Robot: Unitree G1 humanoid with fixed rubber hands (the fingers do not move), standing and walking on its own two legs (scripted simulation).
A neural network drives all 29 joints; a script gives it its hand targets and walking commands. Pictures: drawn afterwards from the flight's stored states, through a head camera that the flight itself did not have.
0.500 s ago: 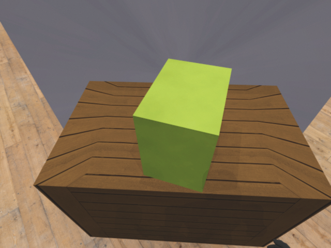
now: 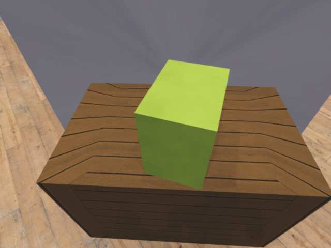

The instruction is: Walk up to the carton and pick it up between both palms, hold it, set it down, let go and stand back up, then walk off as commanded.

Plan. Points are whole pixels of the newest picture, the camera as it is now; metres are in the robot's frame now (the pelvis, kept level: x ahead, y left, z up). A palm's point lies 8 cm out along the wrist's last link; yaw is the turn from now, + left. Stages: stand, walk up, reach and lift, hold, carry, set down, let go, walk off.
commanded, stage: stand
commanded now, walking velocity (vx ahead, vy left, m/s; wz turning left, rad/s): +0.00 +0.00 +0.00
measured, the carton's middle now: (184, 123) +0.50 -0.05 +0.01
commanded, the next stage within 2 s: walk off in 1.50 s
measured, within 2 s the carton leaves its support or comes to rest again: neither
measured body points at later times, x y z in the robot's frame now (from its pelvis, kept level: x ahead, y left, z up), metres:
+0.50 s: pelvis -0.01 +0.00 +0.00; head -0.01 +0.00 +0.45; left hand +0.05 +0.28 -0.14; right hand +0.08 -0.29 -0.11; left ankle +0.02 +0.12 -0.74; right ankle +0.00 -0.12 -0.74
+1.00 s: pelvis -0.01 +0.00 +0.00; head -0.01 +0.00 +0.45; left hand +0.05 +0.28 -0.14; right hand +0.08 -0.30 -0.12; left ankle +0.02 +0.12 -0.74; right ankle +0.00 -0.12 -0.74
